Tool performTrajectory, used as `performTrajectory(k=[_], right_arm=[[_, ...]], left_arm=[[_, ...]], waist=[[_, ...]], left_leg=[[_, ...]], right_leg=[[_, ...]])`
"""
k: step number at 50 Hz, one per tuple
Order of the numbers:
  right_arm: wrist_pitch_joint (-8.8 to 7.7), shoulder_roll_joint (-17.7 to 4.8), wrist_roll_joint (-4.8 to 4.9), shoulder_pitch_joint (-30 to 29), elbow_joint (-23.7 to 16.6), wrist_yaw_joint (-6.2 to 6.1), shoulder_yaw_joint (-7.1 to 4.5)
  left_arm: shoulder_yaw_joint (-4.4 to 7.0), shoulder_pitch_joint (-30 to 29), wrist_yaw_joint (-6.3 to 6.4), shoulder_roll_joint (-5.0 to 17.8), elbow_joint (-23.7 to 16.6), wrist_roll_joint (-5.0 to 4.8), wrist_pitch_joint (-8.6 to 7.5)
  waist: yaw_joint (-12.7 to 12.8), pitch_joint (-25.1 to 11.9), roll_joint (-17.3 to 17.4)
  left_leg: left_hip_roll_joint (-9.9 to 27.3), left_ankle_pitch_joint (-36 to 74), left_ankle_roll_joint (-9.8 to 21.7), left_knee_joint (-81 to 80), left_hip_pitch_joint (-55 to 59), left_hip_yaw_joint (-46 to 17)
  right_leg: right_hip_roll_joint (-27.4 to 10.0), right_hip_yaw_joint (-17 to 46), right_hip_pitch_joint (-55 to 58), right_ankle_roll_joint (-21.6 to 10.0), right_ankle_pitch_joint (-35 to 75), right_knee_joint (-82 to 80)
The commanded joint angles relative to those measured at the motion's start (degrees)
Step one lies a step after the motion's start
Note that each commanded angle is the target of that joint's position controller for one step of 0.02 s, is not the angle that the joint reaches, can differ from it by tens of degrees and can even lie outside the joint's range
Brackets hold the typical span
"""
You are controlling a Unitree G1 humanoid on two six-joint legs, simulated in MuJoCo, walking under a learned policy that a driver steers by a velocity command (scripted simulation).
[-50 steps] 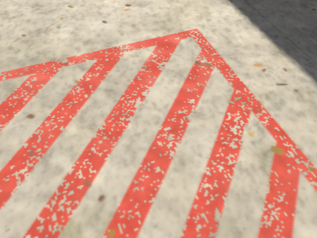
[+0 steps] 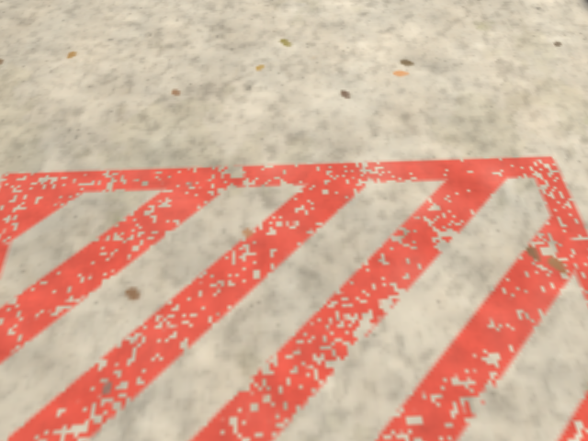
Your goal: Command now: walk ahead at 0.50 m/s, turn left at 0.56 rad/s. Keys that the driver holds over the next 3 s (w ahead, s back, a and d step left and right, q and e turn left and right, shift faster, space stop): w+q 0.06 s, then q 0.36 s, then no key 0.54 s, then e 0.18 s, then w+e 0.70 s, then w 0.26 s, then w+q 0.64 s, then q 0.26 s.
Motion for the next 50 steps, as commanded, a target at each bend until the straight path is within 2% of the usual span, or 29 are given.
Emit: performTrajectory(k=[1, 4, 6, 8, 12, 15, 16, 17, 18, 19, 20, 21, 22, 23, 25, 26, 28, 31, 34, 35, 36, 37, 38, 39, 41, 43, 45, 48, 50], right_arm=[[-1.19, -6.2, -0.65, 0.6, -4.6, -0.73, -1.59], [-1.40, -8.4, -0.45, 1.8, -4.0, -1.77, -2.14], [-0.70, -9.2, -0.24, 2.5, -3.4, -2.64, -2.44], [0.40, -9.4, 0.19, 4.1, -2.8, -3.30, -2.67], [2.16, -8.8, 0.55, 6.4, -2.1, -4.07, -2.65], [2.58, -7.7, 0.39, 2.9, -3.8, -4.56, -2.45], [2.38, -5.9, 0.21, 2.0, -4.9, -4.45, -1.88], [2.19, -2.6, -1.01, 3.2, -6.4, -4.42, -0.72], [2.09, -2.3, 0.02, 15.7, -6.1, -3.94, -0.26], [2.73, -8.8, 0.35, 17.3, -3.6, -3.77, -1.57], [3.83, -11.5, 0.65, 10.3, -4.1, -3.93, -2.54], [5.03, -11.0, 0.61, 7.2, -4.6, -4.40, -2.71], [5.91, -10.3, 0.23, 5.3, -5.4, -4.72, -2.69], [6.40, -8.2, 0.26, 5.5, -5.7, -4.61, -2.22], [6.22, -4.8, -0.01, 6.6, -5.6, -4.62, -1.23], [5.94, -4.1, -0.35, 6.2, -5.7, -4.62, -0.90], [5.48, -3.3, -0.86, 4.6, -5.9, -4.32, -0.23], [5.31, -4.2, -0.71, 2.8, -6.0, -3.59, -0.05], [5.15, -3.9, -1.07, 4.7, -4.6, -2.82, -0.09], [5.09, -4.6, -1.58, 4.4, -4.9, -2.79, -0.13], [5.07, -7.9, -2.36, 4.2, -5.9, -3.19, -0.51], [5.24, -9.7, -2.65, -0.5, -6.4, -3.35, -0.55], [4.62, -6.0, -2.88, -3.2, -7.2, -3.00, 0.30], [3.86, -4.2, -3.22, -3.9, -6.5, -2.73, 0.91], [2.74, -4.1, -2.89, -3.1, -5.6, -2.45, 1.04], [2.45, -3.3, -2.66, -1.3, -4.8, -2.49, 1.47], [2.44, -3.6, -2.46, -0.3, -4.3, -2.54, 1.47], [2.46, -3.6, -2.17, -0.1, -4.1, -2.86, 1.36], [2.52, -3.2, -2.30, 0.2, -3.8, -3.11, 1.24]], left_arm=[[2.11, 0.3, 0.12, 7.5, -5.0, 1.29, -0.65], [1.52, -2.1, 0.42, 5.3, -6.0, 1.85, 0.71], [0.96, -6.2, 0.52, 4.1, -7.0, 2.15, 0.80], [0.45, -9.6, 0.08, 3.0, -7.6, 1.91, 0.55], [1.04, -13.2, -0.88, 4.9, -8.8, 0.96, 0.64], [2.12, -8.7, -1.06, 7.0, -8.0, 1.44, -0.18], [2.49, -5.5, -0.71, 8.3, -7.7, 2.26, -0.60], [2.89, -1.2, -0.02, 11.3, -7.9, 3.25, -0.43], [3.00, 0.2, -0.21, 12.2, -6.9, 3.72, 0.75], [2.60, -2.3, -0.16, 8.8, -8.1, 1.74, 1.73], [1.55, -4.2, 0.29, 5.3, -9.2, 1.54, 2.55], [0.96, -6.4, 0.50, 4.3, -9.3, 1.92, 3.52], [0.74, -8.2, 0.58, 4.4, -9.2, 1.88, 4.11], [0.88, -9.0, 0.68, 5.5, -8.7, 2.34, 4.42], [1.06, -9.3, 0.64, 5.7, -7.8, 2.54, 4.44], [1.13, -9.1, 0.60, 5.8, -7.4, 2.32, 4.42], [1.33, -9.3, 0.42, 6.3, -6.8, 1.74, 4.58], [1.60, -8.3, 0.13, 7.7, -5.6, 1.05, 5.30], [0.97, -8.5, -0.20, 7.1, -4.4, 0.11, 5.91], [0.39, -6.1, -0.39, 5.5, -3.1, -0.04, 5.81], [-0.47, -4.5, -0.81, 3.2, -3.0, 0.96, 5.45], [-1.16, -2.3, -1.06, 0.3, -3.5, 2.00, 4.90], [-0.63, -5.9, -0.68, 3.3, -3.1, 2.41, 4.98], [-0.48, -6.8, -0.65, 3.6, -2.9, 2.26, 5.00], [-0.38, -5.8, -0.30, 4.3, -1.4, 2.61, 5.38], [-0.30, -4.5, -0.46, 5.2, -0.3, 2.07, 5.33], [-0.36, -4.5, -0.57, 4.7, 0.9, 1.85, 5.05], [-0.47, -4.1, -0.43, 4.2, 2.6, 1.78, 4.70], [-0.56, -3.9, -0.42, 4.3, 3.7, 1.22, 4.74]], waist=[[0.9, -7.1, 1.9], [1.1, -4.8, 1.9], [0.1, -3.9, 2.8], [-1.7, -5.6, 4.7], [-2.8, -7.1, 6.6], [0.5, -8.2, 8.1], [2.1, -11.3, 6.4], [2.8, -18.2, -2.5], [-2.7, -25.9, -17.7], [-2.2, -24.6, -11.5], [0.2, -17.6, -7.2], [-0.1, -13.9, -4.1], [-0.3, -10.1, -4.5], [-1.2, -7.8, -6.0], [-1.7, -7.8, -7.4], [-1.5, -8.7, -7.4], [-0.9, -10.7, -7.3], [0.3, -11.2, -8.3], [-1.7, -9.6, -7.5], [-1.7, -8.9, -6.2], [-0.2, -9.4, 0.9], [3.9, -8.1, 12.7], [1.3, -6.1, 10.6], [1.8, -5.1, 9.8], [1.3, -4.1, 9.9], [1.3, -2.8, 7.2], [1.0, -2.2, 3.8], [0.9, -3.4, 1.9], [0.5, -4.2, 1.1]], left_leg=[[15.6, 13.7, 11.9, -16.3, 14.6, -22.9], [13.7, 22.9, 11.7, -17.2, 8.7, -17.7], [10.5, 30.4, 9.0, -14.8, 6.1, -13.2], [8.1, 30.2, 6.2, -12.2, 5.1, -11.5], [9.6, 21.9, 4.0, -7.0, 10.1, -18.4], [9.3, 19.6, 1.8, 1.1, 13.4, -23.3], [6.2, 16.9, -0.3, 7.9, 11.5, -21.8], [1.4, -3.8, -3.3, 23.0, 3.4, -15.9], [-4.1, -34.5, -6.2, 36.4, -10.1, -12.7], [1.7, -29.3, -8.2, 43.2, -13.3, -12.5], [3.3, -24.4, -9.6, 45.3, -15.4, -10.0], [4.8, -20.9, -10.2, 44.6, -15.2, -8.3], [5.8, -18.9, -10.5, 43.1, -14.0, -7.8], [5.8, -17.3, -10.5, 41.0, -10.3, -6.3], [5.2, -16.5, -10.3, 34.1, -6.2, -4.0], [5.5, -16.4, -10.2, 30.7, -4.9, -3.6], [6.6, -14.7, -9.6, 23.0, -1.5, -3.4], [6.6, -11.2, -8.5, 14.0, 2.6, -2.2], [5.0, -2.6, -5.9, -1.4, 11.3, 0.3], [5.9, 0.4, -4.2, -6.4, 15.2, -1.7], [13.9, 5.0, -1.3, -9.9, 18.5, -11.7], [20.1, 1.3, 3.9, -11.5, 11.1, -17.9], [18.4, -7.0, 4.5, -13.7, 4.8, -17.3], [15.4, -11.4, 2.0, -13.3, 4.0, -14.8], [12.6, -11.9, -1.1, -12.5, 3.5, -12.1], [11.4, -11.0, -2.3, -11.9, 2.9, -10.9], [10.5, -8.4, -2.6, -10.3, 4.4, -9.9], [9.8, -1.8, -2.3, -8.4, 6.5, -8.9], [9.1, 0.8, -2.7, -7.4, 9.4, -7.0]], right_leg=[[-3.8, 3.5, -13.0, 0.4, 4.2, -4.5], [-2.6, 1.5, -12.4, 3.0, 9.1, -12.6], [-0.4, 0.4, -10.3, 3.9, 16.0, -21.7], [2.8, -0.6, -5.7, 3.9, 23.9, -30.4], [5.6, 1.9, -3.4, 3.1, 25.2, -39.3], [4.9, 2.9, 1.3, 0.5, 24.8, -45.4], [1.2, 4.2, 9.4, -1.8, 33.5, -47.9], [-10.8, 14.0, 23.8, -5.9, 54.8, -44.5], [-24.9, 33.4, 37.4, -18.3, 60.7, -44.0], [-24.2, 35.3, 33.2, -18.4, 43.4, -46.0], [-19.4, 25.9, 27.7, -15.5, 34.2, -47.2], [-15.9, 20.5, 21.4, -13.4, 26.6, -49.1], [-13.7, 17.4, 15.1, -12.9, 22.6, -51.0], [-11.1, 13.2, 9.3, -12.4, 21.8, -53.1], [-8.9, 8.2, 7.0, -13.0, 24.8, -54.2], [-9.4, 7.4, 7.8, -13.8, 27.6, -53.9], [-10.5, 6.3, 9.2, -14.6, 29.8, -53.3], [-11.4, 6.7, 10.0, -14.7, 24.5, -53.3], [-9.7, 5.5, 6.5, -11.7, 15.5, -50.8], [-8.1, 4.6, 3.8, -8.3, 11.6, -49.6], [-4.5, 0.9, 0.1, -3.4, 6.0, -43.0], [1.3, -5.0, 0.7, 0.6, 1.4, -40.7], [1.1, -2.8, 5.7, 1.6, 4.1, -40.0], [1.1, -2.6, 7.8, 1.6, 8.7, -42.0], [0.4, -1.8, 10.2, 1.9, 13.5, -43.7], [-0.4, -1.3, 11.0, 1.4, 14.0, -44.7], [-0.4, -1.3, 10.3, 1.0, 14.3, -45.1], [-0.7, -1.1, 10.7, 1.3, 16.7, -45.2], [-0.7, -0.6, 9.3, 1.1, 18.1, -44.9]])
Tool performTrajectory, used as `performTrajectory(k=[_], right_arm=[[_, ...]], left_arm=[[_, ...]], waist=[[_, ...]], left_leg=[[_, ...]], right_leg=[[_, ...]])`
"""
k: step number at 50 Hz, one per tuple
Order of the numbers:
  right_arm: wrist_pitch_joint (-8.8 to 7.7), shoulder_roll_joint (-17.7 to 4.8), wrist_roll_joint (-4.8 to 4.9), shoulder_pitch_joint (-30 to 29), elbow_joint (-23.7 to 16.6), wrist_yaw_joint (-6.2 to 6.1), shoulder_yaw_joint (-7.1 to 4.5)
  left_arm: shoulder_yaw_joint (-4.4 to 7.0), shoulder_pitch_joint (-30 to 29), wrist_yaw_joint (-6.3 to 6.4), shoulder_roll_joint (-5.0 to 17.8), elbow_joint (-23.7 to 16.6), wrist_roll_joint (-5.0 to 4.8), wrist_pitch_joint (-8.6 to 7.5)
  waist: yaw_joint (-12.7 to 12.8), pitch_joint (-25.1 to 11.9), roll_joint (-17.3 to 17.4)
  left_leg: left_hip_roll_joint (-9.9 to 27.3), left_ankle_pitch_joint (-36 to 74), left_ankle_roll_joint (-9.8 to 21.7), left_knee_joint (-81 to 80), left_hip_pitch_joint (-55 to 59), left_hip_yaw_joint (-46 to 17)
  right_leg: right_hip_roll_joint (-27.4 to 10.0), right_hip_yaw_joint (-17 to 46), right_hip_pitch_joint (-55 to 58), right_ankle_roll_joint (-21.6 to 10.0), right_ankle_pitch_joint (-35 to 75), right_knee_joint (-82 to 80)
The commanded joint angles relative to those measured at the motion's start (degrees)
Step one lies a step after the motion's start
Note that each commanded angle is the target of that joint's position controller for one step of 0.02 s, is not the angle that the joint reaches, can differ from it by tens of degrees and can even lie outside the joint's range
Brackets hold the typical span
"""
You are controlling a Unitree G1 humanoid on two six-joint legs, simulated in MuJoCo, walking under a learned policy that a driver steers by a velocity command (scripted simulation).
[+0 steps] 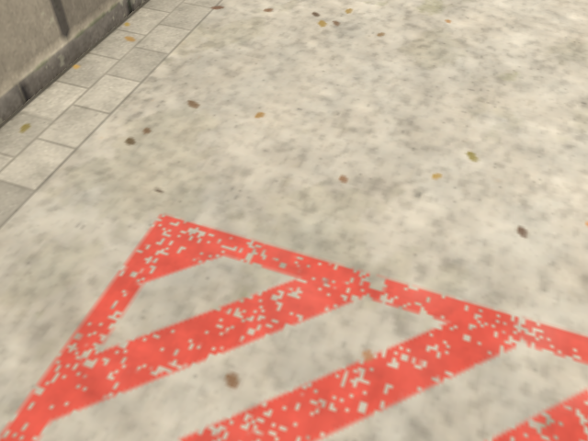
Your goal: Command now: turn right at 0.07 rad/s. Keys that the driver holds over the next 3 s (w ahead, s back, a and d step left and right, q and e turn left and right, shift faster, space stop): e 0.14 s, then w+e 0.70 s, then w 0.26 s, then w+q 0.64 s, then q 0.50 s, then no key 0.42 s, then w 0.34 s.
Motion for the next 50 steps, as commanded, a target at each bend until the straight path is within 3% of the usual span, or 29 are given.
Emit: performTrajectory(k=[1, 4, 7, 9, 11, 14, 16, 17, 18, 19, 20, 21, 22, 23, 24, 29, 32, 36, 39, 40, 41, 42, 43, 44, 45, 46, 47, 48, 50], right_arm=[[-0.57, -8.7, 0.13, 0.4, -3.4, -0.74, -2.88], [0.29, -11.2, 0.62, 1.7, -3.4, -1.78, -4.31], [0.99, -11.8, 0.95, 2.2, -3.5, -2.63, -5.30], [0.64, -12.2, 1.29, 2.3, -4.0, -3.01, -5.72], [-0.78, -12.9, 1.55, 4.2, -3.5, -2.77, -5.99], [-2.05, -13.9, 2.58, 0.4, -3.2, -2.04, -6.45], [-1.81, -14.0, 2.91, -3.3, -3.5, -1.40, -6.48], [-2.15, -12.0, 2.37, -2.4, -3.4, -1.23, -5.83], [-2.79, -8.1, 0.98, -3.8, -5.3, -1.11, -4.60], [-4.44, -6.1, 1.70, -6.3, -9.1, -1.32, -3.85], [-6.02, -10.2, 3.67, -7.0, -8.2, -0.72, -4.63], [-6.98, -11.5, 3.94, -6.4, -7.7, -0.10, -4.92], [-7.40, -11.5, 2.55, -5.3, -6.2, -0.09, -5.08], [-7.50, -12.0, 1.21, -5.0, -5.5, -0.16, -5.47], [-7.29, -11.8, 0.79, -4.7, -5.2, 0.13, -5.68], [-6.68, -7.4, 1.13, -10.6, -7.0, 0.66, -4.40], [-7.09, -6.2, 1.81, -16.9, -8.6, 1.59, -3.80], [-8.12, -7.4, 2.31, -21.1, -9.9, 2.76, -3.99], [-8.64, -9.5, 2.42, -16.7, -8.9, 2.63, -4.90], [-8.75, -11.3, 2.34, -11.3, -7.7, 2.13, -5.82], [-8.73, -13.2, 2.01, -2.8, -6.1, 1.56, -6.69], [-8.32, -16.7, 0.89, 7.5, -5.4, 0.74, -7.26], [-8.11, -18.6, 0.49, 9.5, -2.9, 1.55, -7.35], [-7.87, -12.0, 1.38, 9.2, -3.2, 1.54, -6.11], [-7.50, -9.1, 1.83, 5.9, -2.8, 1.20, -5.29], [-7.15, -8.9, 1.49, 3.2, -2.2, 1.28, -4.94], [-6.98, -8.3, 1.06, 1.7, -1.5, 1.39, -4.72], [-7.16, -7.9, 0.42, 0.9, -1.0, 1.35, -4.42], [-7.72, -7.5, 1.14, 0.7, 0.2, 1.49, -4.40]], left_arm=[[1.37, -2.7, 0.25, 6.7, -2.2, -0.77, -0.70], [1.82, -4.5, 0.42, 7.7, -3.3, -1.46, -0.39], [2.26, -3.4, 0.11, 7.4, -4.0, -1.47, 0.38], [2.23, -3.7, -0.35, 6.3, -4.6, -1.68, 1.03], [2.31, -8.2, -1.29, 6.3, -7.0, -2.53, 1.18], [2.22, -6.5, -2.26, 6.1, -6.6, -2.98, 0.41], [2.87, 3.1, -2.61, 6.1, -2.4, -2.72, -0.17], [4.32, 9.2, -2.30, 8.7, -0.1, -2.59, -0.25], [6.36, 16.0, -1.43, 15.5, 0.5, -2.69, -0.55], [6.27, 15.6, -1.90, 19.5, -2.2, -1.60, -2.00], [4.91, 13.2, -1.95, 14.5, -3.4, -1.21, -3.16], [4.05, 10.5, -1.62, 11.5, -4.1, -1.56, -3.69], [3.59, 7.9, -1.36, 10.3, -5.1, -1.95, -3.74], [3.29, 6.0, -0.98, 9.7, -5.8, -1.95, -3.58], [2.95, 5.9, -0.59, 9.1, -6.3, -1.62, -3.37], [3.47, 10.3, 1.18, 10.2, -6.1, -1.94, -2.88], [3.63, 13.2, 1.78, 10.0, -5.3, -2.13, -2.53], [4.06, 16.0, 2.26, 10.1, -4.7, -2.75, -2.03], [4.83, 14.3, 2.56, 10.9, -5.4, -2.44, -1.42], [4.92, 13.5, 2.37, 10.8, -6.1, -2.19, -1.28], [4.59, 11.5, 1.97, 10.2, -7.3, -1.87, -1.21], [3.32, 11.3, 1.66, 6.5, -9.3, -0.52, -1.41], [1.46, 22.4, 1.33, 0.3, -9.8, -2.16, -2.04], [2.59, 20.8, 1.38, 7.2, -7.6, -3.51, -2.19], [3.34, 13.5, 1.24, 10.1, -8.6, -3.56, -2.21], [3.16, 9.6, 1.35, 9.3, -9.7, -2.75, -2.33], [3.24, 6.8, 1.18, 8.6, -10.6, -1.83, -2.61], [3.20, 7.1, 0.83, 7.5, -10.9, -2.10, -2.56], [2.54, 8.2, 0.56, 4.9, -10.9, -2.37, -2.15]], waist=[[-1.8, -1.4, 0.6], [-2.5, -1.9, 2.4], [-2.3, -2.3, 5.7], [-3.3, -3.3, 9.1], [-5.0, 1.0, 7.4], [-2.9, 2.7, 6.2], [2.1, -0.4, 5.3], [4.3, -2.9, 2.2], [6.0, -4.2, -12.9], [5.0, -5.9, -19.8], [5.0, -3.2, -9.7], [2.9, -0.5, -6.4], [1.3, 1.3, -2.2], [0.2, 2.1, -1.9], [-0.5, 1.7, -3.0], [0.5, 1.8, -3.6], [2.8, 3.0, -5.8], [3.5, 3.5, -5.9], [0.5, 1.6, -8.1], [-2.2, -2.3, -8.9], [-6.9, -8.9, -8.4], [-10.3, -19.3, -2.1], [-3.8, -28.1, 20.0], [-6.0, -22.8, 13.3], [-7.1, -12.7, 7.4], [-5.6, -7.1, 2.1], [-4.5, -3.4, 1.5], [-2.7, -2.2, 3.1], [-1.2, -1.7, 4.9]], left_leg=[[4.8, 9.5, 1.8, -6.5, 0.5, -4.5], [7.7, 15.6, 4.0, -6.3, 3.2, -5.5], [13.3, 22.2, 7.7, -6.2, 4.1, -7.6], [18.7, 8.6, 11.0, -9.8, 4.2, -12.3], [23.4, -6.1, 13.2, -14.9, 4.5, -17.6], [20.3, -5.2, 9.6, -15.2, 3.5, -10.9], [14.8, -1.6, 6.2, -8.4, -4.6, -0.9], [11.4, 3.3, 3.7, 2.0, -9.9, 4.1], [5.6, -3.9, -2.0, 25.6, -22.1, 11.0], [-2.9, -17.5, -3.7, 37.9, -38.2, 1.7], [1.5, -15.1, -2.3, 42.8, -42.5, -3.9], [3.6, -9.0, -0.6, 41.2, -43.1, -3.9], [5.4, -3.9, -0.3, 38.0, -41.2, -3.6], [6.5, 0.4, -0.6, 33.2, -38.2, -3.4], [6.5, 3.4, -1.0, 30.7, -34.8, -3.0], [2.7, 16.2, -4.0, 14.3, -30.1, 0.0], [0.9, 21.9, -4.4, 4.5, -26.2, 0.5], [0.0, 22.7, -3.0, -2.1, -24.2, -1.2], [-0.7, 16.9, -0.8, -3.5, -16.5, -0.9], [-1.8, 15.5, 0.8, -3.9, -8.4, 0.5], [0.7, 16.7, 3.3, -3.9, 5.3, -0.7], [11.7, 11.5, 7.1, -1.1, 24.1, -12.3], [26.1, 1.3, 16.9, -7.6, 41.3, -42.2], [24.1, -9.7, 15.3, -12.0, 36.3, -44.6], [21.1, -8.2, 12.7, -13.2, 26.9, -33.4], [18.6, -1.0, 11.5, -14.4, 17.7, -26.4], [16.6, 5.1, 11.3, -15.8, 10.8, -21.8], [15.1, 7.9, 11.3, -17.6, 6.5, -18.3], [14.3, 10.2, 12.3, -20.4, 3.0, -14.4]], right_leg=[[-1.2, 2.6, -0.2, -1.2, 7.1, -1.2], [0.1, 2.4, -5.3, -1.5, 7.5, 4.0], [0.8, 1.3, -9.4, -1.5, 1.9, 10.4], [1.0, -0.1, -12.9, -2.5, -13.8, 19.2], [-2.3, 2.2, -20.4, -4.3, -21.4, 25.3], [-2.5, 0.3, -15.3, -6.0, -16.1, 16.9], [3.3, -6.5, 2.7, -6.1, -5.7, 6.6], [5.5, -5.5, 13.3, -7.0, -4.8, 4.3], [-7.0, 16.4, 21.9, -12.3, -6.6, -4.7], [-18.3, 48.4, 26.0, -23.9, -15.9, -16.3], [-19.9, 46.3, 25.9, -24.6, -18.1, -17.3], [-17.7, 40.0, 23.6, -22.2, -16.1, -15.9], [-15.0, 33.5, 20.4, -19.5, -11.2, -15.1], [-12.8, 28.4, 17.3, -17.6, -4.6, -15.1], [-10.6, 24.6, 15.3, -16.3, 0.3, -15.7], [-5.4, 15.4, 11.1, -14.3, 15.7, -16.2], [-4.7, 15.5, 8.7, -13.2, 12.8, -16.1], [-7.2, 20.0, 12.6, -12.9, 12.8, -12.7], [-8.0, 21.6, 14.5, -11.3, 24.0, -7.5], [-6.4, 20.8, 14.1, -10.2, 33.8, -1.8], [-3.2, 19.0, 10.0, -8.3, 35.9, 8.7], [1.0, 16.9, -0.5, -6.9, 20.2, 25.2], [8.8, 13.9, -20.6, -3.7, -23.7, 44.1], [4.3, 14.8, -26.1, -3.2, -20.3, 50.2], [2.2, 12.4, -27.4, -3.1, -14.9, 49.7], [0.1, 10.4, -25.6, -3.1, -11.0, 47.7], [-1.2, 9.8, -24.2, -3.2, -9.2, 44.9], [-2.5, 9.9, -21.5, -3.5, -8.4, 43.1], [-3.3, 8.6, -19.8, -3.4, -8.7, 38.2]])
Over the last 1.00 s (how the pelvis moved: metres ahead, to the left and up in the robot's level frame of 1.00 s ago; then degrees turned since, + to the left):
0.24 0.01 0.01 21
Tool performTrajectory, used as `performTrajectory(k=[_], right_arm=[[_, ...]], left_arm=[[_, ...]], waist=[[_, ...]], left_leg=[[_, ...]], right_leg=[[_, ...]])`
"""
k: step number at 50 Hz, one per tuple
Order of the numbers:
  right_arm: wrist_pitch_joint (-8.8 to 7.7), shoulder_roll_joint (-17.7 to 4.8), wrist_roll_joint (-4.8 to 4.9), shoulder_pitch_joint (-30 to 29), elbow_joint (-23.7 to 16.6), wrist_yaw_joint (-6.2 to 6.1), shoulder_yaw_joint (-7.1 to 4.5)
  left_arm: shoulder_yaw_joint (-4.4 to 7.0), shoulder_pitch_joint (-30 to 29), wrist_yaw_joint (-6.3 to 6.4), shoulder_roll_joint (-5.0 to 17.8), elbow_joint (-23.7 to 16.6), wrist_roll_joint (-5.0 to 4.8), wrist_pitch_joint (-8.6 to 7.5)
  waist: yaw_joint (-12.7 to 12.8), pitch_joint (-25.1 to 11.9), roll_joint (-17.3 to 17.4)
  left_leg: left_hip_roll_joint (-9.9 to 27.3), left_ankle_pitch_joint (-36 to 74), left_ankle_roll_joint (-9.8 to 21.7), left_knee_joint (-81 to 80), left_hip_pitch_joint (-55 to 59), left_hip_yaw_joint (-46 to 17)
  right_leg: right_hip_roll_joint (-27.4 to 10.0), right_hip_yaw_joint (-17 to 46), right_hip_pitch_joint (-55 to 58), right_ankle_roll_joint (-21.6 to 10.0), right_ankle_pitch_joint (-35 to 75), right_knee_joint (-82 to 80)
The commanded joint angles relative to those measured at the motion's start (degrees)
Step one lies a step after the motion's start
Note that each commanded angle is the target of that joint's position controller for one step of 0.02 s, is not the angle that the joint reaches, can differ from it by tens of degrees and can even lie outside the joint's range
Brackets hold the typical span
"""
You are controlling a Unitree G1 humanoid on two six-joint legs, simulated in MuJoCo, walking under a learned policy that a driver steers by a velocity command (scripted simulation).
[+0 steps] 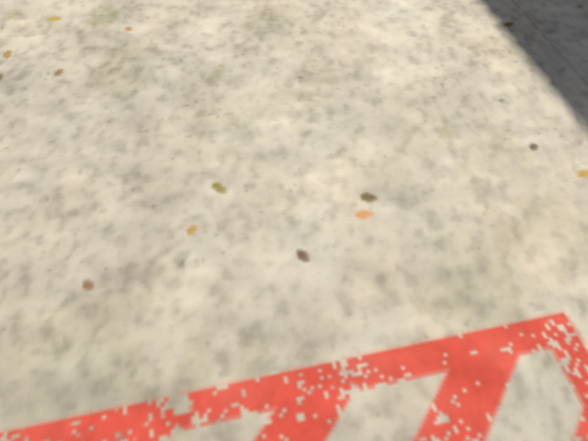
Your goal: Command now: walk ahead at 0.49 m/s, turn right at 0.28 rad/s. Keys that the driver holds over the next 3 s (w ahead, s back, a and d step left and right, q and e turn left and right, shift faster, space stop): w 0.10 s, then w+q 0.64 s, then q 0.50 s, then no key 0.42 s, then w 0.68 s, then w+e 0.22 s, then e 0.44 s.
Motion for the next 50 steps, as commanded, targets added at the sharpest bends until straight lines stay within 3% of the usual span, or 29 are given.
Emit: performTrajectory(k=[1, 4, 7, 10, 12, 13, 14, 15, 16, 17, 18, 19, 20, 22, 25, 30, 35, 37, 38, 39, 40, 41, 42, 43, 44, 45, 46, 47, 50], right_arm=[[-1.26, -5.7, 0.64, 0.3, -1.2, 0.04, -1.29], [-1.14, -8.9, 1.19, 0.5, -0.1, -0.12, -2.02], [-0.25, -10.4, 2.07, 2.8, 1.1, -0.16, -2.18], [0.70, -12.1, 2.73, 6.4, 2.7, -0.23, -2.39], [1.47, -12.7, 2.72, 7.0, 3.3, -0.41, -2.40], [1.76, -12.3, 2.58, 6.9, 3.5, -0.52, -2.09], [1.77, -10.1, 2.08, 7.4, 3.6, -0.55, -1.25], [1.56, -5.8, 0.63, 7.2, 1.9, -0.50, 0.48], [0.70, -1.1, 1.72, 13.7, 0.6, -0.71, 1.82], [0.57, -7.4, 3.04, 11.7, 1.7, -0.88, 0.27], [0.66, -9.7, 3.43, 7.7, 0.6, -0.86, -0.57], [1.03, -9.1, 2.87, 5.8, 0.4, -1.09, -0.56], [1.54, -8.5, 2.22, 4.7, 0.3, -1.13, -0.75], [2.94, -6.5, 2.40, 5.6, 0.4, -0.86, -0.69], [4.18, -4.5, 2.07, 3.2, -0.9, -0.69, -0.39], [4.00, -3.0, 1.72, -4.8, -3.7, 0.91, 0.47], [4.01, -3.7, 1.85, -12.2, -7.3, 2.45, 0.56], [4.14, -5.2, 1.76, -11.5, -8.2, 2.80, -0.17], [4.28, -6.6, 1.54, -8.3, -7.8, 2.76, -0.98], [4.28, -8.9, 1.43, -0.6, -5.9, 2.48, -2.40], [4.47, -12.5, 1.17, 7.8, -3.8, 1.47, -4.26], [4.98, -19.6, 0.87, 9.1, -3.7, 0.10, -5.53], [4.36, -19.7, 0.36, 7.8, -7.0, 0.43, -4.85], [4.01, -15.8, 0.45, 6.8, -7.2, 0.93, -3.78], [3.55, -13.7, 1.11, 4.3, -6.7, 0.97, -3.27], [3.50, -11.8, 1.74, 1.3, -6.7, 0.72, -2.90], [3.71, -10.6, 1.70, -1.1, -7.2, 0.33, -2.51], [3.92, -10.5, 0.86, -2.3, -7.7, 0.12, -2.41], [4.06, -11.6, 0.40, -2.7, -7.0, -0.63, -2.85]], left_arm=[[0.34, 0.9, -0.35, 1.9, -4.4, 0.26, -0.46], [-0.77, -4.1, -0.93, 0.8, -6.1, 1.36, -1.00], [-1.19, -10.5, -1.67, 1.2, -7.5, 1.11, -2.03], [-0.66, -14.5, -2.16, 3.1, -9.3, 0.60, -2.61], [0.12, -13.3, -2.27, 4.5, -9.3, 0.51, -2.99], [0.85, -9.8, -2.07, 5.5, -8.3, 0.59, -3.05], [2.22, -2.9, -1.53, 8.0, -6.5, 0.85, -3.08], [3.58, 6.8, -0.70, 12.7, -5.7, 2.06, -2.90], [4.25, 9.4, -0.74, 16.7, -5.0, 2.82, -2.23], [3.02, 9.0, -1.05, 11.2, -4.9, 2.27, -2.34], [2.03, 5.8, -1.11, 8.3, -5.0, 1.67, -2.56], [1.33, 1.9, -1.28, 6.3, -5.1, 1.75, -2.77], [0.84, -1.0, -1.45, 4.4, -5.0, 1.88, -2.97], [0.88, -3.4, -1.41, 3.4, -4.4, 2.31, -3.82], [1.70, -3.4, -0.86, 4.7, -2.8, 2.24, -4.66], [2.65, -1.8, 0.10, 7.1, -0.9, 1.97, -4.04], [3.60, 1.9, 0.30, 9.3, 1.5, 0.58, -2.49], [4.02, 1.6, 0.50, 10.8, 1.7, 0.21, -1.65], [4.24, 0.8, 0.78, 11.7, 1.4, 0.02, -1.04], [4.22, -0.3, 1.06, 11.9, 0.9, -0.21, -0.40], [3.69, -0.2, 1.32, 10.8, 0.3, -0.20, -0.54], [1.72, 4.3, 0.95, 3.9, -2.3, 2.91, -1.41], [0.59, 6.1, 0.31, 4.2, -3.0, 2.55, -3.06], [1.77, -0.9, 0.00, 8.6, -3.9, 0.37, -3.60], [1.36, -3.7, 0.30, 7.7, -5.1, -0.07, -3.79], [1.47, -3.9, 1.10, 7.4, -4.2, 1.17, -3.57], [1.93, -3.3, 1.58, 8.2, -4.2, 1.88, -2.86], [2.10, -2.5, 1.63, 8.4, -4.2, 1.95, -1.93], [1.47, -1.6, 1.95, 5.9, -4.1, 2.40, -0.43]], waist=[[0.9, -1.7, 7.1], [0.1, -0.5, 6.0], [-2.2, 0.3, 5.4], [-3.0, 0.5, 5.7], [-1.2, -0.3, 6.2], [1.0, -1.9, 6.3], [4.3, -6.0, 5.3], [8.4, -14.6, -1.5], [5.4, -21.4, -16.8], [6.9, -18.0, -10.2], [6.3, -11.5, -7.6], [4.6, -8.4, -5.0], [3.1, -5.4, -4.9], [0.7, -3.5, -5.0], [-0.1, -1.3, -1.8], [2.1, 1.3, -0.5], [3.9, 3.8, -0.1], [2.3, 1.9, -1.5], [0.1, -0.3, -2.6], [-4.3, -4.3, -2.3], [-8.5, -9.0, -0.2], [-3.7, -14.3, 15.5], [-3.3, -27.1, 14.8], [-6.1, -24.6, 6.4], [-4.5, -16.5, 5.3], [-2.4, -11.4, 1.7], [-0.4, -9.3, 2.8], [1.2, -8.7, 4.3], [2.4, -9.5, 5.0]], left_leg=[[16.5, 2.7, 12.2, -14.8, 6.1, -16.7], [15.7, 5.6, 12.3, -16.7, 4.1, -11.6], [13.6, 7.6, 10.5, -15.9, 2.8, -8.1], [15.4, 5.7, 9.1, -13.2, 6.1, -10.4], [16.2, 5.0, 7.5, -9.6, 7.6, -11.9], [15.1, 7.9, 6.2, -5.6, 6.9, -11.3], [11.9, 11.7, 4.3, 3.6, 4.3, -9.0], [7.5, 0.2, 1.2, 22.1, -4.8, -5.4], [0.9, -23.9, -1.5, 40.5, -22.3, -3.9], [3.1, -23.3, -1.5, 48.5, -27.9, -9.4], [5.4, -18.2, -0.9, 50.0, -30.6, -9.2], [7.6, -13.6, -1.0, 48.6, -28.8, -8.3], [8.9, -10.4, -1.3, 46.1, -27.2, -8.4], [10.2, -6.7, -1.8, 43.9, -22.3, -8.4], [10.3, -2.4, -2.6, 39.7, -24.1, -8.8], [9.4, 10.0, -2.3, 23.0, -22.8, -5.4], [8.0, 7.0, 0.7, 14.5, -22.8, -1.3], [5.2, 1.6, 2.9, 13.5, -18.5, 1.7], [2.6, -1.2, 4.0, 13.4, -13.8, 3.6], [-0.4, 0.5, 5.4, 10.6, -4.2, 4.9], [-0.9, 9.0, 7.5, 6.6, 10.8, 2.1], [14.1, 27.5, 14.7, 9.4, 31.7, -21.0], [24.7, 27.9, 24.5, 2.4, 39.4, -45.9], [22.4, 31.7, 21.2, 0.6, 36.4, -38.1], [19.6, 33.5, 18.9, 0.6, 28.4, -29.6], [16.7, 32.8, 16.3, -0.1, 20.4, -24.8], [15.1, 33.1, 15.4, -1.6, 13.6, -22.0], [14.0, 33.9, 14.9, -2.9, 8.6, -20.9], [12.2, 39.5, 15.0, -3.4, 3.1, -17.7]], right_leg=[[-5.1, 1.7, -8.5, 0.3, 1.4, -5.7], [-6.2, -0.5, -7.8, 0.9, 10.0, -17.1], [-4.2, -2.8, -3.1, 1.4, 18.1, -27.8], [-2.5, -2.8, -1.2, 1.3, 19.1, -33.9], [-1.3, -3.3, 3.4, 0.4, 17.7, -37.7], [-0.4, -4.2, 9.4, -0.4, 16.8, -39.5], [-0.8, -3.9, 19.7, -1.9, 15.9, -40.1], [-12.4, 7.6, 34.3, -5.8, 14.7, -39.9], [-24.2, 31.6, 46.7, -13.5, 2.8, -47.0], [-22.5, 34.6, 43.2, -13.3, -4.6, -50.6], [-20.9, 25.7, 37.9, -11.4, -3.2, -50.8], [-18.4, 19.3, 32.0, -10.2, 2.3, -51.9], [-16.3, 14.1, 27.1, -9.7, 7.1, -53.7], [-14.7, 7.2, 21.4, -9.1, 13.8, -57.1], [-15.1, 0.3, 20.4, -9.8, 22.4, -59.3], [-13.6, -9.8, 21.8, -8.3, 24.5, -60.7], [-15.7, -14.1, 29.1, -6.7, 28.7, -58.0], [-15.8, -15.9, 31.7, -5.5, 44.8, -52.1], [-15.3, -16.7, 32.0, -4.7, 56.7, -45.7], [-13.5, -17.9, 30.1, -3.2, 63.0, -34.8], [-10.6, -18.6, 21.7, -0.2, 55.4, -20.7], [-2.6, -17.8, -2.1, 4.3, 4.1, 1.3], [4.6, -4.0, -11.2, 5.6, -19.3, 14.9], [1.1, 1.3, -13.9, 4.6, -15.1, 15.6], [-0.8, 0.1, -15.4, 3.9, -10.3, 11.4], [-2.8, -0.3, -14.3, 4.2, -6.6, 7.3], [-4.0, -0.1, -10.8, 4.4, -4.1, 4.3], [-4.1, 0.1, -7.1, 4.5, -2.6, 3.0], [-2.5, -0.9, -4.6, 6.1, 0.3, -3.1]])
Over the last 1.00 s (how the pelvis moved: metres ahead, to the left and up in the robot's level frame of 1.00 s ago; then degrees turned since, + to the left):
0.36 -0.14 0.00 -31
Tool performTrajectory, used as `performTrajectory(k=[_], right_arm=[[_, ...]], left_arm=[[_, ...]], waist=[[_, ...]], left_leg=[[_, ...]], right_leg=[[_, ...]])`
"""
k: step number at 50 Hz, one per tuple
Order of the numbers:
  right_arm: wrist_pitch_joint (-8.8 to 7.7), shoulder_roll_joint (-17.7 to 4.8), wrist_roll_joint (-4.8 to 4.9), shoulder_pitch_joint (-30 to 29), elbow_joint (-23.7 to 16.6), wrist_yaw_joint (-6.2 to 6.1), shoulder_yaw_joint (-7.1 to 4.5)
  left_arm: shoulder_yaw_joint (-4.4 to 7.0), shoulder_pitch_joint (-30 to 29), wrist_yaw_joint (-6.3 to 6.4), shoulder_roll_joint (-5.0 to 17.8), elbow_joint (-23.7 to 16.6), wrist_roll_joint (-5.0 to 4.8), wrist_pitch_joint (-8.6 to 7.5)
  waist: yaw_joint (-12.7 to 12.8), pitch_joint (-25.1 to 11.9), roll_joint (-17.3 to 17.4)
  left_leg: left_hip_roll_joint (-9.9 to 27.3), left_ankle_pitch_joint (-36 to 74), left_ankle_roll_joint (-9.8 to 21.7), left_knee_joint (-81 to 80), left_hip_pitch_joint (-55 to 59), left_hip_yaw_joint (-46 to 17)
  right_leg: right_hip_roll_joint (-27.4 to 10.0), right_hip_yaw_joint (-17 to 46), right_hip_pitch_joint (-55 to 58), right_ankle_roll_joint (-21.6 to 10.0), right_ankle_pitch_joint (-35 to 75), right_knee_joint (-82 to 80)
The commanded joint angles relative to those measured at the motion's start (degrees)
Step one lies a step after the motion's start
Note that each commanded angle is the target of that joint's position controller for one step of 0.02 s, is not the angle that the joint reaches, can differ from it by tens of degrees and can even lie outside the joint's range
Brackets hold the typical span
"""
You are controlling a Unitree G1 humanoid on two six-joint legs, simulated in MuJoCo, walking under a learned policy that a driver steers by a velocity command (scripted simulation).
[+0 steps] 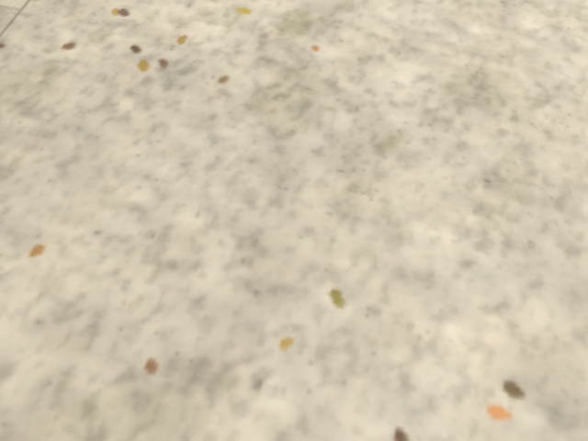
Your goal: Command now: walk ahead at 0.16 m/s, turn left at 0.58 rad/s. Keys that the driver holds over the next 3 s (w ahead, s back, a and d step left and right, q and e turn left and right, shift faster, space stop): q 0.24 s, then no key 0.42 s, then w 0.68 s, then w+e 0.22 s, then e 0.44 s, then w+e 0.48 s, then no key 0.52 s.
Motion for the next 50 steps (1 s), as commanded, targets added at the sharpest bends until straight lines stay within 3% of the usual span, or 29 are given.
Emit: performTrajectory(k=[1, 5, 10, 12, 14, 15, 16, 17, 18, 19, 20, 23, 25, 28, 30, 31, 32, 33, 34, 35, 37, 38, 40, 43, 45, 47, 48, 49, 50], right_arm=[[-0.52, -9.4, -0.03, -1.2, -3.7, -1.25, -2.67], [1.47, -9.5, 0.89, -1.0, -3.3, -2.84, -2.64], [2.93, -9.5, 0.64, -0.6, -3.5, -3.28, -2.54], [3.19, -9.1, 0.83, -1.0, -3.9, -3.19, -2.35], [3.38, -7.4, 1.22, -3.0, -4.5, -3.37, -1.62], [3.26, -4.8, 0.48, -0.3, -4.6, -3.39, -0.78], [2.93, -3.0, -0.06, 5.5, -4.3, -3.37, -0.28], [2.55, -6.9, -0.37, 4.6, -4.3, -3.46, -1.08], [2.64, -10.4, -0.11, 4.2, -3.4, -3.46, -2.23], [3.21, -10.3, 0.28, 3.2, -2.4, -3.62, -2.55], [3.95, -9.2, 0.44, 2.6, -1.9, -3.84, -2.40], [4.59, -4.2, 0.70, 1.5, -2.0, -3.52, -0.86], [4.36, -2.1, 0.45, 0.0, -2.2, -3.26, 0.10], [4.13, -3.2, 0.67, -0.7, -1.6, -2.75, -0.05], [3.91, -3.1, 0.27, 1.5, 0.1, -2.38, -0.13], [3.84, -4.7, -0.43, 1.0, -0.2, -2.41, -0.23], [3.84, -7.8, -1.14, 1.6, -0.8, -2.77, -0.65], [3.75, -7.6, -1.51, -0.7, 0.6, -2.52, -0.51], [3.28, -3.1, -1.44, -2.1, -0.1, -2.06, 0.50], [2.96, -3.0, -1.78, -1.1, 0.5, -2.02, 0.60], [2.35, -8.5, -0.85, 2.1, 1.5, -2.34, -0.85], [1.85, -9.2, -0.46, 4.0, 2.0, -2.62, -1.03], [0.76, -8.0, 0.01, 6.6, 3.2, -3.06, -0.82], [-0.16, -7.1, 1.13, 5.9, 3.3, -2.92, -0.69], [-0.05, -7.8, 1.51, 3.0, 2.8, -2.42, -0.87], [0.07, -6.1, 1.02, 2.5, 2.8, -2.06, -0.42], [-0.26, -3.3, 0.51, 1.9, 2.5, -1.85, 0.46], [-1.19, 0.8, -0.01, 1.7, 0.1, -1.82, 1.64], [-2.29, -3.0, 1.15, 0.6, -1.3, -2.22, 0.59]], left_arm=[[1.29, 7.0, 0.70, 4.3, -1.7, 0.54, 0.97], [0.82, 1.7, 0.43, 3.6, -3.2, 0.29, 1.58], [0.95, -3.2, -0.52, 4.2, -4.9, -0.30, 1.29], [1.29, -2.6, -0.90, 4.7, -5.0, -0.40, 0.68], [1.64, 1.4, -1.28, 4.8, -3.8, -0.36, -0.10], [2.08, 2.0, -1.10, 7.2, -4.1, 0.56, -0.28], [2.72, -1.0, -0.76, 11.3, -5.3, 1.88, 0.35], [2.24, 2.9, -0.97, 8.0, -4.0, 2.36, 0.63], [1.76, 3.0, -1.18, 6.5, -4.2, 1.33, 0.60], [1.53, 2.0, -1.18, 5.4, -4.2, 0.71, 0.78], [1.27, 0.8, -1.16, 4.8, -4.2, 0.08, 1.03], [0.72, -1.6, -1.13, 3.8, -3.6, 0.14, 1.97], [0.83, -1.4, -1.06, 3.9, -3.2, 0.16, 2.51], [1.28, 1.1, -1.05, 5.7, -2.1, -0.32, 3.15], [0.81, 1.4, -1.15, 5.0, -1.4, -0.99, 3.21], [0.49, 3.8, -1.32, 4.5, -0.5, -0.91, 2.74], [-0.08, 4.3, -1.70, 3.2, -0.6, 0.36, 2.07], [-0.86, 5.4, -1.84, -0.3, -0.9, 0.91, 1.57], [-0.84, 2.5, -1.71, 1.3, -0.3, 1.65, 1.58], [-0.39, 0.4, -1.59, 2.2, -0.2, 1.06, 1.69], [0.21, -0.1, -0.93, 3.1, -0.4, -0.16, 1.71], [0.42, -0.8, -0.99, 3.4, -0.9, -0.96, 1.23], [0.78, -1.6, -1.62, 3.4, -1.7, -1.92, -0.14], [0.39, -1.7, -3.11, 2.1, -1.7, -2.18, -1.88], [0.36, 2.1, -3.72, 1.5, 0.3, -1.83, -2.28], [1.22, 10.5, -3.66, 2.6, 4.0, -1.62, -1.88], [1.73, 15.6, -3.25, 4.1, 5.0, -1.80, -1.75], [3.07, 20.3, -2.84, 10.8, 4.9, -1.37, -1.76], [3.16, 22.1, -3.41, 11.5, 5.2, -0.81, -2.05]], waist=[[3.0, -13.3, 4.0], [1.4, -14.0, 6.0], [-0.5, -11.9, 8.6], [-0.1, -11.7, 9.8], [2.5, -11.7, 10.2], [1.2, -13.5, 5.7], [-3.7, -12.9, -9.4], [-0.9, -14.0, -14.2], [0.1, -13.2, -9.2], [0.1, -12.2, -5.6], [0.0, -10.9, -4.7], [-0.9, -10.1, -7.1], [0.2, -11.3, -9.7], [1.9, -12.0, -11.2], [0.2, -10.8, -9.6], [0.8, -10.7, -7.4], [1.8, -11.7, -0.8], [4.9, -11.1, 10.8], [2.5, -9.7, 9.0], [1.1, -7.4, 8.7], [-0.9, -1.7, 12.6], [-1.8, 0.7, 13.9], [-2.8, 2.6, 15.0], [-2.3, 1.5, 11.0], [0.4, -1.6, 9.2], [4.2, -4.7, 7.3], [6.4, -6.2, 3.6], [7.0, -8.4, -12.5], [7.7, -7.9, -15.1]], left_leg=[[14.6, 37.8, 10.8, -6.1, 7.5, -13.0], [12.4, 26.0, 7.7, -4.8, 7.5, -14.3], [12.6, 14.5, 6.5, -2.3, 9.0, -21.3], [12.6, 15.9, 5.9, 0.0, 10.6, -24.4], [10.2, 13.5, 2.9, 3.9, 10.2, -24.1], [7.3, 3.5, 0.1, 9.2, 6.5, -21.3], [-1.3, -21.8, -3.8, 18.8, -3.4, -12.1], [-1.7, -33.4, -7.1, 30.2, -8.7, -8.8], [-0.2, -31.2, -8.6, 38.6, -10.2, -9.4], [0.4, -27.9, -9.7, 42.0, -11.1, -9.2], [0.8, -25.6, -10.5, 42.6, -11.3, -9.1], [2.1, -20.9, -11.8, 32.7, -5.3, -4.9], [3.8, -20.3, -12.0, 22.1, -0.4, -1.9], [4.5, -14.3, -10.9, 9.3, 4.9, -0.3], [3.9, -3.8, -8.5, -4.4, 11.7, 1.0], [6.0, 0.6, -6.6, -5.9, 16.1, -1.9], [12.6, 8.4, -4.0, -5.1, 19.9, -8.6], [14.9, 1.3, -0.1, -4.5, 11.5, -10.3], [13.0, -13.8, 0.2, -7.0, 7.5, -10.0], [11.8, -25.0, -0.5, -9.0, 5.8, -10.3], [15.1, -36.0, 1.8, -13.5, 5.1, -16.8], [18.0, -37.0, 3.7, -15.2, 5.4, -20.8], [21.7, -32.9, 6.6, -16.4, 9.9, -25.5], [20.8, -23.8, 6.3, -15.5, 14.6, -22.1], [17.4, -16.6, 4.8, -13.5, 9.3, -15.8], [14.3, -14.0, 2.7, -7.8, 2.0, -11.6], [11.5, -12.7, 0.3, 0.8, -2.7, -8.1], [4.4, -17.2, -4.6, 20.7, -13.5, 0.1], [3.2, -26.5, -5.4, 33.2, -21.6, -2.6]], right_leg=[[0.8, -0.2, 1.3, 1.4, 4.3, -4.8], [2.7, 0.8, 1.9, 2.4, 11.9, -15.4], [5.1, 2.5, 4.3, 1.6, 10.5, -26.1], [6.0, 2.7, 7.2, 0.6, 9.0, -31.5], [4.7, 1.3, 15.4, -1.7, 20.0, -44.4], [-3.1, 6.9, 22.9, -4.6, 30.1, -45.8], [-14.0, 19.3, 29.3, -12.9, 49.4, -44.8], [-20.2, 29.1, 29.4, -21.4, 51.4, -46.4], [-18.7, 26.2, 29.0, -21.9, 48.4, -45.7], [-15.0, 20.4, 28.3, -19.3, 44.8, -44.7], [-12.3, 16.5, 27.0, -17.2, 41.6, -44.7], [-7.0, 8.5, 23.2, -14.9, 38.7, -45.9], [-6.1, 6.8, 23.8, -15.0, 38.0, -45.8], [-7.4, 8.8, 25.0, -15.9, 33.1, -45.2], [-6.2, 8.1, 21.6, -13.7, 27.1, -44.4], [-5.4, 7.8, 18.1, -10.6, 22.1, -44.5], [-2.7, 4.3, 14.1, -7.0, 15.8, -40.2], [2.0, -1.6, 17.5, -3.6, 7.7, -41.0], [2.7, -2.6, 20.9, -1.5, 8.1, -40.0], [4.3, -4.3, 19.7, -1.2, 6.7, -37.7], [6.6, -7.3, 11.9, -1.7, 0.7, -30.3], [5.6, -6.1, 8.3, -2.7, 0.2, -26.8], [2.7, -3.2, 0.5, -4.9, -3.9, -20.3], [1.1, -3.4, 0.2, -7.1, -3.1, -26.2], [3.5, -6.5, 13.8, -6.9, 6.7, -35.0], [6.1, -8.1, 29.2, -6.0, 13.4, -38.8], [2.1, -2.5, 36.1, -7.2, 11.0, -41.0], [-10.7, 18.6, 43.1, -13.2, 2.5, -49.1], [-18.4, 36.7, 42.3, -20.2, -7.9, -56.4]])
Over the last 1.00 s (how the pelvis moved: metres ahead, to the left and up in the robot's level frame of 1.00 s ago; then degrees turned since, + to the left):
0.50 0.04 0.00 26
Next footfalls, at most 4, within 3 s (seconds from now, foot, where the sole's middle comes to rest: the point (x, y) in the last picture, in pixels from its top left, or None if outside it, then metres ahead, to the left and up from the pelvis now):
0.30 right None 0.21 -0.14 -0.77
0.62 left None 0.09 0.10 -0.77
0.96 right None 0.24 -0.13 -0.77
1.44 left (210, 382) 0.52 0.18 -0.77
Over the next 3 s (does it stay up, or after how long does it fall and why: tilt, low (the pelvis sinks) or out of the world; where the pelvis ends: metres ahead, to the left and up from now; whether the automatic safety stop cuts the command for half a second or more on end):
stays up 0.87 0.02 0.00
